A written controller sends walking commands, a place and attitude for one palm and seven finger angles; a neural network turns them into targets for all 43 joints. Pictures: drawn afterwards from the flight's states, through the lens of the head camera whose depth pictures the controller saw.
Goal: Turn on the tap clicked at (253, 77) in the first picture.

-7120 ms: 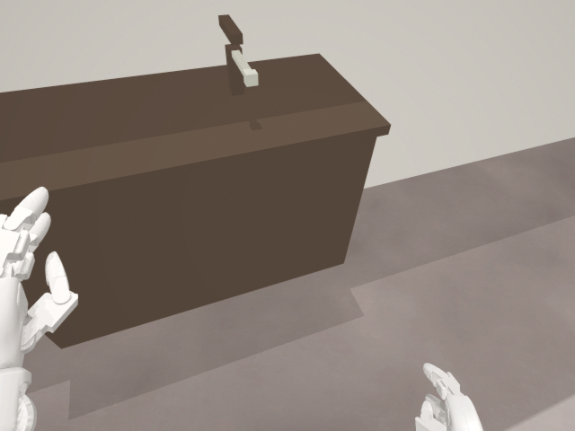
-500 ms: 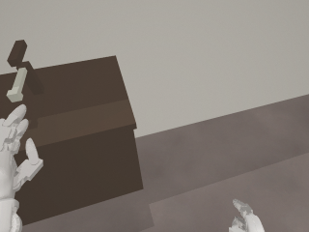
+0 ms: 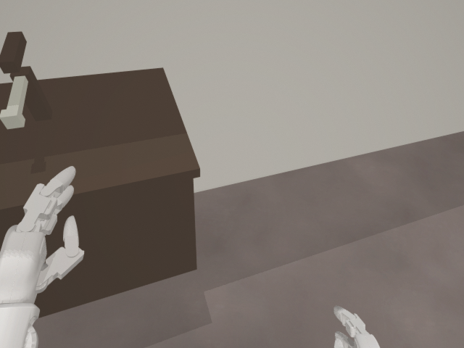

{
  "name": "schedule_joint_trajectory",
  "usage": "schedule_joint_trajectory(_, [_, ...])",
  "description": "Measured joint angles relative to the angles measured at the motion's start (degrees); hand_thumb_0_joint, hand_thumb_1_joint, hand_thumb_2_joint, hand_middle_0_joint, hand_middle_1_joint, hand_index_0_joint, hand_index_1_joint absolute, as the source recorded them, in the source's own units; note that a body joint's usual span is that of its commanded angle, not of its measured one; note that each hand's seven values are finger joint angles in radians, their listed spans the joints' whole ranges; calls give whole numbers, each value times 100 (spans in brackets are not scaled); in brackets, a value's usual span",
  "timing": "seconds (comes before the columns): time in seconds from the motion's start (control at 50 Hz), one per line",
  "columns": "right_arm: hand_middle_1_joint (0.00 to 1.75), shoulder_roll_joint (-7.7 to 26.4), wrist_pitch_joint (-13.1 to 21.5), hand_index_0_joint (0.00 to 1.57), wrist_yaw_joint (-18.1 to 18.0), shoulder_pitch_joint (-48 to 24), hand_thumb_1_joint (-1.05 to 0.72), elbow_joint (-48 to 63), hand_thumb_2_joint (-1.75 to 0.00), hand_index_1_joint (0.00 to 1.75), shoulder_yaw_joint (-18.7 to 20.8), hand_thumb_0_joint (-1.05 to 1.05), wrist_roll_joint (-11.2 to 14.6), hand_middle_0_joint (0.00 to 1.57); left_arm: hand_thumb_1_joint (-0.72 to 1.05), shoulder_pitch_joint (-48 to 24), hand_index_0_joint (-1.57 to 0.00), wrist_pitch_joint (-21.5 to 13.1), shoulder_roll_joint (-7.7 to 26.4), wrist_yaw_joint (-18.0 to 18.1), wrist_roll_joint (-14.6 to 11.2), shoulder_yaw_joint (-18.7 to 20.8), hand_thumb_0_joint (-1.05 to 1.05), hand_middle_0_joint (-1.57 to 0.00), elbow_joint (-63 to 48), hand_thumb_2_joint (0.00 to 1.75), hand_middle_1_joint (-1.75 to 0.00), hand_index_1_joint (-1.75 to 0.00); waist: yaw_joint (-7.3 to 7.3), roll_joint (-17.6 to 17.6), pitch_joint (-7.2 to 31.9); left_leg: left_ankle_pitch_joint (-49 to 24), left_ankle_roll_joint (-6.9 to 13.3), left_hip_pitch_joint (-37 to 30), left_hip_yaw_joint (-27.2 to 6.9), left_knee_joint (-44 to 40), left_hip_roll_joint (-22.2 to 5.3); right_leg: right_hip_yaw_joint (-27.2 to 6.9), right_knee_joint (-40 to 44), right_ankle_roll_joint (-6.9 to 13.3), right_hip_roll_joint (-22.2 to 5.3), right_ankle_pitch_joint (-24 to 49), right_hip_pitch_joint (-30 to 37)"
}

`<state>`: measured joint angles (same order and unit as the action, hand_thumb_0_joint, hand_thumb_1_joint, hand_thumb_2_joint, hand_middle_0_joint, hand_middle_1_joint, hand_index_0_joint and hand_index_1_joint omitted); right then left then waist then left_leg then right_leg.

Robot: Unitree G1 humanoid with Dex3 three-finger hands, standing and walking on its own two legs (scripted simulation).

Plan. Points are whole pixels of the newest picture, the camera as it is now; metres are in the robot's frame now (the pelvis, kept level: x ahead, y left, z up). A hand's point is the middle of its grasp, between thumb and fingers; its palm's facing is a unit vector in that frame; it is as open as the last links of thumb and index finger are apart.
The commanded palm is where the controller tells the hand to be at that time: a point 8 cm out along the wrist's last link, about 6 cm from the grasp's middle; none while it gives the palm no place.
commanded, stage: come to a stop and stand still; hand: left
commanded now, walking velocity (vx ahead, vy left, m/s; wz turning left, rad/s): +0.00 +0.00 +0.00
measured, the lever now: (12, 118) +0.46 +0.46 +0.10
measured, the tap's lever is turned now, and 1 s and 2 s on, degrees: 0 0 0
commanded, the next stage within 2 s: look again from close up in 0.74 s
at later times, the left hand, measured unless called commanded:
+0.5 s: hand (53, 193) +0.27 +0.28 +0.15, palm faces +0.37 -0.86 -0.35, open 7.4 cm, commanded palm +0.20 +0.31 +0.18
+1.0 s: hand (46, 204) +0.24 +0.27 +0.17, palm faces +0.41 -0.85 -0.33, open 7.4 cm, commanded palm +0.19 +0.30 +0.18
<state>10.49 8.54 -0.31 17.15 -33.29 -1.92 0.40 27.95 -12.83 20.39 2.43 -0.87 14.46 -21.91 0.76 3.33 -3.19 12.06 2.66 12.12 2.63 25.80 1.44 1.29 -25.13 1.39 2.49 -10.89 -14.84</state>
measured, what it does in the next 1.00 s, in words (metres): stands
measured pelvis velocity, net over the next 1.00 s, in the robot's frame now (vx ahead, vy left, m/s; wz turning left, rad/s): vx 0.04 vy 0.02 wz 0.05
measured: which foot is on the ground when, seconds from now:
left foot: down 0.00-1.00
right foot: down 0.00-1.00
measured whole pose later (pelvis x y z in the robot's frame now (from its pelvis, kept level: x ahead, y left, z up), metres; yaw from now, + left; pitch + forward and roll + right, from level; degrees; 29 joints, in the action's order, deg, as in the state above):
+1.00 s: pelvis +0.04 +0.02 +0.00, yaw +3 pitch +0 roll -1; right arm 11.3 4.8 -2.6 12.1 -32.0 -2.1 -0.8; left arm 23.3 -11.1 20.0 6.0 -2.7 17.9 -26.1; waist 1.7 0.9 -0.6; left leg 14.7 3.3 10.6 0.3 25.6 3.0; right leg 1.6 -22.8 1.2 1.9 -10.9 -11.7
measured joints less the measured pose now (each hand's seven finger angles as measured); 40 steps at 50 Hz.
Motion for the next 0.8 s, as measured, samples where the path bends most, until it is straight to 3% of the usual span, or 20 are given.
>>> schedule_joint_trajectory(0.08, [30,-45,129,20,-12,19,-91,30,-90,30,-78,1,-55,20,88,-631,-22,-31,318,133,53,463,2,-22,-97,89,-31,-30,174,143,-178,64,32,51,-91,181,65,-26,-182,-38,-6,-44,-18])
schedule_joint_trajectory(0.16, [30,22,251,20,47,-168,-90,-51,-90,30,-93,1,-87,20,89,-1156,-22,-205,273,295,-6,885,2,-22,-237,89,-31,-30,236,35,-139,164,68,32,-106,292,121,-52,-165,19,-35,141,55])
schedule_joint_trajectory(0.26, [30,47,210,20,80,-256,-91,-71,-90,30,-75,1,-93,20,90,-915,-21,-369,-48,275,-26,612,2,-20,-221,90,-30,-30,216,-184,338,196,88,-43,-72,59,118,-120,187,-40,-20,148,177])
schedule_joint_trajectory(0.36, [30,16,52,20,2,-347,-91,22,-90,30,-93,1,-99,20,90,-732,-21,-149,-127,171,30,294,1,-20,317,90,-30,-30,159,-176,431,163,138,-139,-69,-210,168,-144,364,-75,-61,135,232])
schedule_joint_trajectory(0.48, [30,3,-68,20,-40,-510,-91,173,-90,30,-103,1,-151,20,89,-691,-21,108,68,174,-62,465,2,-21,-109,89,-31,-30,56,-16,97,294,130,-129,-161,-103,168,-56,300,-61,-61,-13,267])
schedule_joint_trajectory(0.64, [30,69,-176,20,1,-594,-91,255,-90,30,19,1,-135,20,89,-284,-21,-145,379,221,-186,731,2,-21,-1073,89,-31,-30,-24,-103,143,512,64,-78,-192,141,172,-21,103,-70,-68,-241,248])
schedule_joint_trajectory(0.72, [30,96,-323,20,-68,-574,-91,204,-90,30,42,1,-87,20,89,-172,-21,-56,346,234,-219,747,1,-21,-667,89,-31,-30,-15,-252,294,536,3,-91,-194,169,158,-18,144,-72,-58,-232,292])
schedule_joint_trajectory(0.8, [30,124,-410,20,-147,-539,-91,159,-90,30,30,1,-64,20,89,-258,-21,163,137,276,-233,627,1,-21,-217,89,-31,-30,56,-303,322,494,83,-138,-193,87,168,-19,135,-72,-64,-208,295])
